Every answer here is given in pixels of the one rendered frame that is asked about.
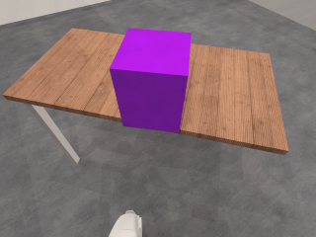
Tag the left robot thigh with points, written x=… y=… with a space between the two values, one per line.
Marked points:
x=128 y=225

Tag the left robot shin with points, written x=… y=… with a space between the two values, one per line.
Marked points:
x=130 y=211

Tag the table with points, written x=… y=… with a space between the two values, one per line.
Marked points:
x=231 y=94

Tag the carton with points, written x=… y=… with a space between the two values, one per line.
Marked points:
x=150 y=75

